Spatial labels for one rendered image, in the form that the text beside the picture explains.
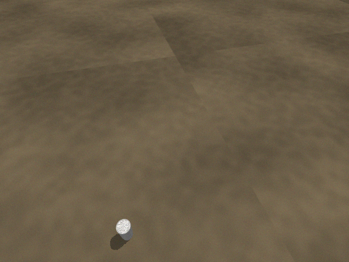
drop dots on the cup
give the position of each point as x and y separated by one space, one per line
124 229

